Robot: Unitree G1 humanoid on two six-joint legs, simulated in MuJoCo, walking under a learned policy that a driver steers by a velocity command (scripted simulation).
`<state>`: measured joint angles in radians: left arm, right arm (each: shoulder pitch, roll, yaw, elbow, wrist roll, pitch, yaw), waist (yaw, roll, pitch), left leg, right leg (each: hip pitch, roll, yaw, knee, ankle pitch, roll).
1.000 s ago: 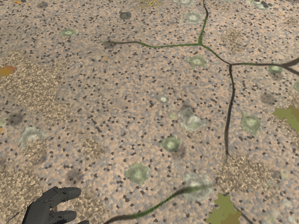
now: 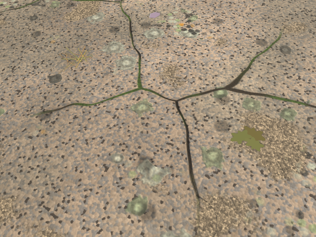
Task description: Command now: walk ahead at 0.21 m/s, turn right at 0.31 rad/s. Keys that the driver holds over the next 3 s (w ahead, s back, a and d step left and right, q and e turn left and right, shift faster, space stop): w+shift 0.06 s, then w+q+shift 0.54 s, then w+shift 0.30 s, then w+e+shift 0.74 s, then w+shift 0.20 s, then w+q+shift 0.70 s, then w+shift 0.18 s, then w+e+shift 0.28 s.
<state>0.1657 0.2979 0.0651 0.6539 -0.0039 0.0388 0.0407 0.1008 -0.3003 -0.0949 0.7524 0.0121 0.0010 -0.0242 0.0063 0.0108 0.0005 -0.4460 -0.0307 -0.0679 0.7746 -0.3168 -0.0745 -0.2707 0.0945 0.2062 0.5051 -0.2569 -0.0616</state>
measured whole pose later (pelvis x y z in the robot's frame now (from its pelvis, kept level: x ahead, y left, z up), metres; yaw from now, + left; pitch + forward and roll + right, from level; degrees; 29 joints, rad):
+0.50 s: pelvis +0.22 +0.02 -0.02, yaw +14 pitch +4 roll -1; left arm 0.01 0.28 0.02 0.59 0.04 -0.06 -0.02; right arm 0.56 -0.27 -0.09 0.91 0.00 -0.05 0.02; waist -0.13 0.00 0.01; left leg -0.02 -0.04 -0.29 0.52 -0.50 0.05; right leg -0.47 0.02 0.02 0.54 -0.17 0.01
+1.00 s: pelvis +0.59 +0.20 -0.03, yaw +28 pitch +2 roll -1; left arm 0.48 0.24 0.02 0.90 0.00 -0.07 0.00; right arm 0.08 -0.28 -0.01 0.72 -0.06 -0.05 0.03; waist 0.08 0.01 0.05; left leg -0.48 -0.06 0.09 0.69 -0.25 0.11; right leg -0.14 -0.05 0.02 1.21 -0.37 -0.06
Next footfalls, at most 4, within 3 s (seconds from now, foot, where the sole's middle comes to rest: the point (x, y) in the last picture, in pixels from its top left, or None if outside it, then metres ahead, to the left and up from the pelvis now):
0.12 left None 0.04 0.14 -0.78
0.48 right None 0.36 -0.08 -0.78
0.92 left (109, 198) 0.66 0.30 -0.78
1.38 right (104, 122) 1.11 0.38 -0.78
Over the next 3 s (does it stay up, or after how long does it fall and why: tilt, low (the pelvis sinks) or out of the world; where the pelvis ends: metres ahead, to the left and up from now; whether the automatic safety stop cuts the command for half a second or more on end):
stays up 2.40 0.58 -0.02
